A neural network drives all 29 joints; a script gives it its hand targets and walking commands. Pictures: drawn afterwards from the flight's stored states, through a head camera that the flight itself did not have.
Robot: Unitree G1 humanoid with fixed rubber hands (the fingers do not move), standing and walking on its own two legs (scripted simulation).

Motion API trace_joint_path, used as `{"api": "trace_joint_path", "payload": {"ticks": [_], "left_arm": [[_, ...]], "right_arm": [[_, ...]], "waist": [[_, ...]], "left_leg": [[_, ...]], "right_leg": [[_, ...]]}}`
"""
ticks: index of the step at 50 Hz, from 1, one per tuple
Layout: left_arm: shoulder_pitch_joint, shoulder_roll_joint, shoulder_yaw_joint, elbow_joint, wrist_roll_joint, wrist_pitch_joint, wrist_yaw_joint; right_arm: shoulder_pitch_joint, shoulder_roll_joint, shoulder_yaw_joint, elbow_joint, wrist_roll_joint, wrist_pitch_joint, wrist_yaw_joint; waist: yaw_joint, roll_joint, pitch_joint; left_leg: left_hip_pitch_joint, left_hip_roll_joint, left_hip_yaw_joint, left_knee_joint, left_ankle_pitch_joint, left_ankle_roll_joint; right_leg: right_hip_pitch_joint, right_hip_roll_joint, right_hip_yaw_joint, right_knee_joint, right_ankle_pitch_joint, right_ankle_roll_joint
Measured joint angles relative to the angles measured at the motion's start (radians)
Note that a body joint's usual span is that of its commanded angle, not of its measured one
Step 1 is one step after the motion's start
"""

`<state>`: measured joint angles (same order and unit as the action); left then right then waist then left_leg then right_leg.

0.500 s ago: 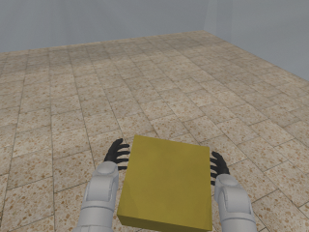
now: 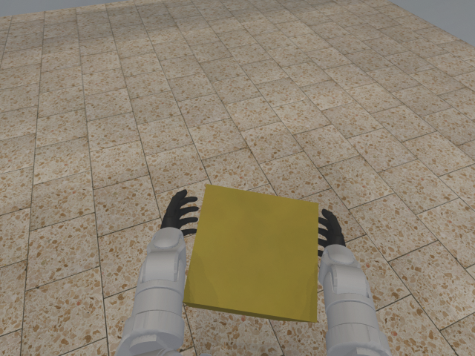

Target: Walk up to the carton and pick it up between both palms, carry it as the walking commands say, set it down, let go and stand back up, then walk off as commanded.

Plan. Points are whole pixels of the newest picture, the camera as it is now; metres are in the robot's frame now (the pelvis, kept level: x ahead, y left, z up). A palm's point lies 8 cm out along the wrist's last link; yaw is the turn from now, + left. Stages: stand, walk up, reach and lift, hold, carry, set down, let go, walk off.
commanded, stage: set down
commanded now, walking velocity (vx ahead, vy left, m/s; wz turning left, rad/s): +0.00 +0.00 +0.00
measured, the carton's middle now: (246, 260) +0.33 -0.01 -0.10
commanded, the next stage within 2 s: none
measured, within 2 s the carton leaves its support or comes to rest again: neither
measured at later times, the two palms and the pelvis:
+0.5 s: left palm (184, 233) +0.38 +0.12 -0.07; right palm (324, 249) +0.35 -0.17 -0.08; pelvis +0.00 +0.03 -0.03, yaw -1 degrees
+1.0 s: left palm (193, 244) +0.39 +0.12 -0.15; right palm (316, 258) +0.36 -0.17 -0.16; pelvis -0.01 +0.01 -0.11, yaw -2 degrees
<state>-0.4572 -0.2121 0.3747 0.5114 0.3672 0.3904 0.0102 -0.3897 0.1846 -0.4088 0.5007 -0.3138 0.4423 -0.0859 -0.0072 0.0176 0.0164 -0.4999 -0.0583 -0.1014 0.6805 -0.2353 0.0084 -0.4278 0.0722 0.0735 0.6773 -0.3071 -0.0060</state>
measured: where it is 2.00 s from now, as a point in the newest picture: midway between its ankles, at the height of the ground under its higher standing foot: outside the picture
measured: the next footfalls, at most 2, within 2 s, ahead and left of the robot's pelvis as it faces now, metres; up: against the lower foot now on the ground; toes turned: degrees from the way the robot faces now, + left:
none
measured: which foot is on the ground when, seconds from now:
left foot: down 0.00-1.00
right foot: down 0.00-1.00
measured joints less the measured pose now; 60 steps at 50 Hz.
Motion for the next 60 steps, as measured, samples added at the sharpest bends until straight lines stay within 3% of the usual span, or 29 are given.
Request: {"api": "trace_joint_path", "payload": {"ticks": [12,23,32,38,44,51,60], "left_arm": [[-0.184,0.033,0.059,0.089,0.033,-0.055,0.0],[-0.106,-0.019,0.011,0.03,0.013,-0.113,0.05],[-0.073,-0.028,-0.023,-0.003,-0.046,-0.183,0.101],[-0.14,0.001,-0.052,-0.009,-0.114,-0.203,0.138],[-0.169,0.017,-0.044,-0.001,-0.139,-0.198,0.133],[-0.209,0.055,-0.004,0.103,-0.112,-0.174,0.103],[-0.295,0.091,0.001,0.167,-0.116,-0.176,0.111]], "right_arm": [[-0.185,-0.031,-0.076,0.091,-0.016,-0.07,-0.002],[-0.152,-0.063,-0.093,0.092,-0.009,-0.155,0.063],[-0.125,-0.072,-0.068,0.07,0.057,-0.221,0.074],[-0.19,-0.083,-0.066,0.057,0.102,-0.238,0.047],[-0.203,-0.081,-0.045,0.029,0.144,-0.215,0.014],[-0.225,-0.068,-0.055,0.107,0.115,-0.197,-0.023],[-0.301,-0.086,-0.066,0.149,0.105,-0.203,-0.039]], "waist": [[-0.006,-0.006,0.046],[-0.025,-0.016,-0.033],[-0.032,-0.021,-0.091],[-0.039,-0.024,-0.1],[-0.027,-0.021,-0.142],[-0.022,-0.002,-0.19],[-0.032,0.004,-0.184]], "left_leg": [[-0.191,-0.01,-0.018,0.135,-0.025,0.004],[-0.361,-0.031,0.014,0.168,-0.042,0.029],[-0.577,-0.038,0.035,0.276,-0.075,0.032],[-0.736,-0.044,0.03,0.406,-0.11,0.02],[-0.83,-0.043,0.021,0.5,-0.142,0.007],[-0.891,-0.047,0.001,0.576,-0.166,-0.005],[-0.992,-0.057,-0.001,0.679,-0.183,-0.011]], "right_leg": [[-0.178,0.015,-0.009,0.108,-0.014,0.014],[-0.355,-0.004,0.021,0.155,-0.042,0.039],[-0.58,0.001,0.035,0.282,-0.082,0.049],[-0.74,0.01,0.022,0.421,-0.126,0.046],[-0.835,0.025,0.011,0.517,-0.157,0.038],[-0.891,0.034,-0.012,0.586,-0.182,0.028],[-0.992,0.042,-0.017,0.691,-0.202,0.034]]}}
